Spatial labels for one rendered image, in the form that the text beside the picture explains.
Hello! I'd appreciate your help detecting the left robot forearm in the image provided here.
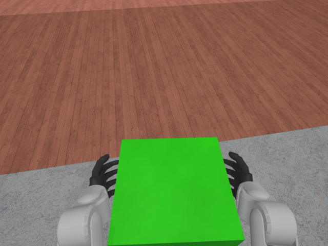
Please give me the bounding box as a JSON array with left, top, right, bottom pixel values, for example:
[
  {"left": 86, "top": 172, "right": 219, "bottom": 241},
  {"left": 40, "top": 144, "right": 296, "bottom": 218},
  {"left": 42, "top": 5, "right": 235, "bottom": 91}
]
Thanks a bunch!
[{"left": 56, "top": 185, "right": 111, "bottom": 246}]

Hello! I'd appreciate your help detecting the robot right hand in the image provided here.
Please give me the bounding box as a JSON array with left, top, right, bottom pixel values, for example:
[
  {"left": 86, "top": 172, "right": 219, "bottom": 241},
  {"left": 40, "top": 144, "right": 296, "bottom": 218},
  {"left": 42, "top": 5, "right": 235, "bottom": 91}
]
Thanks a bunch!
[{"left": 223, "top": 151, "right": 253, "bottom": 199}]

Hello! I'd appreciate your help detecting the right robot forearm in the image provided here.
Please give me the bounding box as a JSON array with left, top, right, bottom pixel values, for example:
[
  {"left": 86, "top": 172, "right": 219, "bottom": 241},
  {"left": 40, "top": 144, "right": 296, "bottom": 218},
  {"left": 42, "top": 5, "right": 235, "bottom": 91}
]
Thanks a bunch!
[{"left": 236, "top": 181, "right": 298, "bottom": 246}]

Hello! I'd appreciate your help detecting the robot left hand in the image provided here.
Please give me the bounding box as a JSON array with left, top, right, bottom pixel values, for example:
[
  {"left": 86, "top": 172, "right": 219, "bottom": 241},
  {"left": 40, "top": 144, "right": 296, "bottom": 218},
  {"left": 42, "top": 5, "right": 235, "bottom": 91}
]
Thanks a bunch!
[{"left": 89, "top": 154, "right": 119, "bottom": 198}]

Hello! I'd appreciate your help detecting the carton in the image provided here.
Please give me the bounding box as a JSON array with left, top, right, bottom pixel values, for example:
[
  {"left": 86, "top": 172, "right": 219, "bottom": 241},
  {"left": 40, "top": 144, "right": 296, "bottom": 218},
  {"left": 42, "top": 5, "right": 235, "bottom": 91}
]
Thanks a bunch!
[{"left": 107, "top": 137, "right": 245, "bottom": 246}]

